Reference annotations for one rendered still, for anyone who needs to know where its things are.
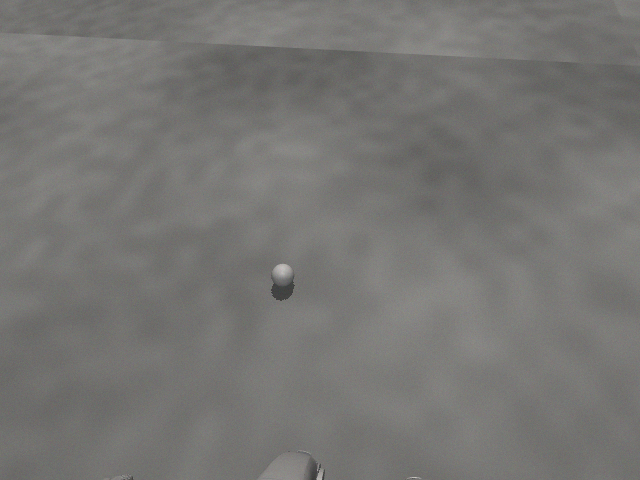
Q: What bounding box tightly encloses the ball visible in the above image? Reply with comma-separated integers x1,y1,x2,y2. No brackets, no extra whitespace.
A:
271,264,294,287

